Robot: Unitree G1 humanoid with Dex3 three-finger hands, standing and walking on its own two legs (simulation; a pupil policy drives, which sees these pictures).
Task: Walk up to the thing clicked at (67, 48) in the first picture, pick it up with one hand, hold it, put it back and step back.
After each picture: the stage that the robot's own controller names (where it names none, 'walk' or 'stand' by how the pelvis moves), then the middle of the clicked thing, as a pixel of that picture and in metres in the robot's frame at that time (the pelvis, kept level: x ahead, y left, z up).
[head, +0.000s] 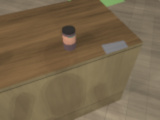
stand; (69, 38) +0.65 +0.08 -0.03
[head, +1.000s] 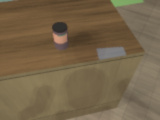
rise first; (60, 36) +0.60 +0.13 +0.00
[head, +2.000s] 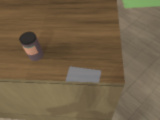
rise first; (32, 46) +0.51 +0.26 -0.01
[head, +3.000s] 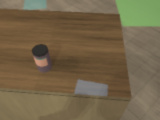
stand; (42, 58) +0.50 +0.19 -0.03
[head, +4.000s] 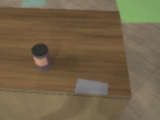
stand; (42, 58) +0.50 +0.19 -0.04
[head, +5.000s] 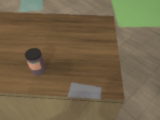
stand; (36, 62) +0.50 +0.22 -0.04
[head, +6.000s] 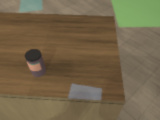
stand; (36, 63) +0.49 +0.22 -0.04
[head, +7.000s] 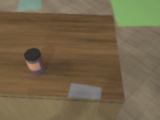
stand; (35, 62) +0.49 +0.22 -0.04
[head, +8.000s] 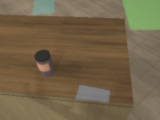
rise first; (45, 63) +0.49 +0.21 -0.03
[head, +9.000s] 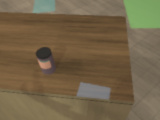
go down; (46, 61) +0.50 +0.21 -0.03
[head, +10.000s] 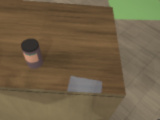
go down; (32, 54) +0.50 +0.19 -0.02
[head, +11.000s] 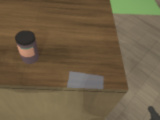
go down; (28, 47) +0.50 +0.18 +0.01
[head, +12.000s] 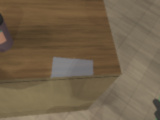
close in; out of the picture +0.49 +0.21 +0.05
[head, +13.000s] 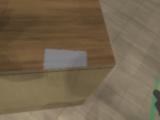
close; out of the picture +0.55 +0.22 +0.07
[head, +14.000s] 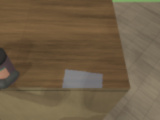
lift; (0, 67) +0.38 +0.24 +0.06
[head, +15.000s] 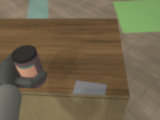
lift; (30, 67) +0.33 +0.17 +0.16
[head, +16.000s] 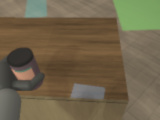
hold; (26, 70) +0.32 +0.17 +0.15
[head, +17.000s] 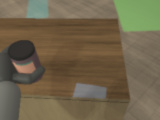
crouch; (27, 62) +0.33 +0.17 +0.17
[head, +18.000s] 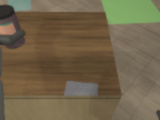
crouch; (8, 27) +0.46 +0.21 +0.19
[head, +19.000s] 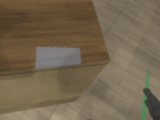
lower; out of the picture +0.55 +0.23 +0.07
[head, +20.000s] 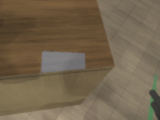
lower; out of the picture +0.53 +0.23 +0.07
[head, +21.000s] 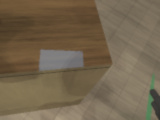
lower; out of the picture +0.53 +0.23 +0.07
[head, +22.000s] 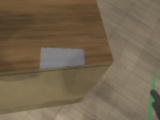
lower; out of the picture +0.53 +0.23 +0.07
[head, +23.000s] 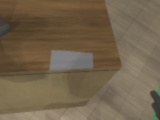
open; out of the picture +0.53 +0.21 +0.07
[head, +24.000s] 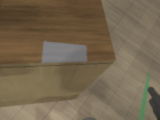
rise; out of the picture +0.54 +0.21 +0.07
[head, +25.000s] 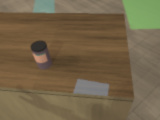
sink last; (41, 55) +0.52 +0.21 +0.02
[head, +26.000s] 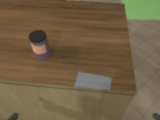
stand; (40, 46) +0.52 +0.20 +0.02
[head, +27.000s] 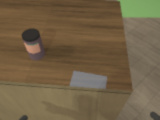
stand; (34, 45) +0.52 +0.21 +0.03
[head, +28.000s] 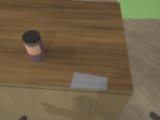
stand; (34, 46) +0.51 +0.21 +0.03
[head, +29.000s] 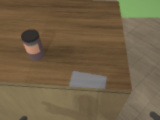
stand; (33, 45) +0.52 +0.21 +0.03
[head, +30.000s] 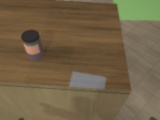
stand; (33, 46) +0.52 +0.20 +0.03
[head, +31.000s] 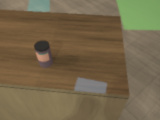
stand; (44, 54) +0.54 +0.20 -0.03
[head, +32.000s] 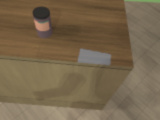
walk; (43, 23) +0.60 +0.16 -0.01
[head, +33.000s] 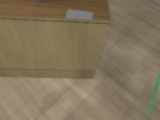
walk; out of the picture +0.85 +0.25 -0.01
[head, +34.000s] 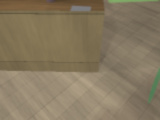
stand; out of the picture +1.13 +0.26 -0.02
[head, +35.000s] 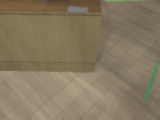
stand; out of the picture +1.12 +0.25 -0.04
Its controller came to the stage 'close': yes
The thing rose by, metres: 0.21
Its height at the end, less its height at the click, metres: +0.00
